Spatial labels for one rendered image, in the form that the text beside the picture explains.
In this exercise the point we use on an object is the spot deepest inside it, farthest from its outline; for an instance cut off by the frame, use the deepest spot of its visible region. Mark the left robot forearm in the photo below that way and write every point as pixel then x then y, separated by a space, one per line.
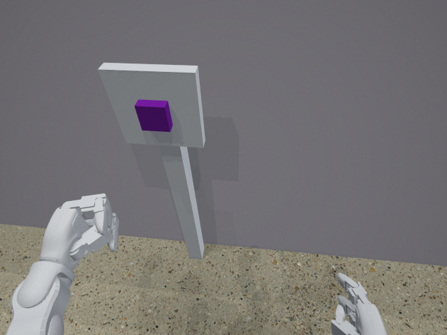
pixel 39 303

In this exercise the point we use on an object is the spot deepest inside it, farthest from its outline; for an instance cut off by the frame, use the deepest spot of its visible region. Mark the robot left hand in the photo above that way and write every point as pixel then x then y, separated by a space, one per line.
pixel 61 241

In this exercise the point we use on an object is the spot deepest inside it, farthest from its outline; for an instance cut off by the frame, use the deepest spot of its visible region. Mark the button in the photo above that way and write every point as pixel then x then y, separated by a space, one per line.
pixel 154 115

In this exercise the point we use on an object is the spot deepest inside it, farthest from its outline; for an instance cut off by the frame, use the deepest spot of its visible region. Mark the robot right hand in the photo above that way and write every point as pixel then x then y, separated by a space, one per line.
pixel 364 317

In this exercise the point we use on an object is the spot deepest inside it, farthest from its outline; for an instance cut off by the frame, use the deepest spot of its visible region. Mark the panel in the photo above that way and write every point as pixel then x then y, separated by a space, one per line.
pixel 125 84

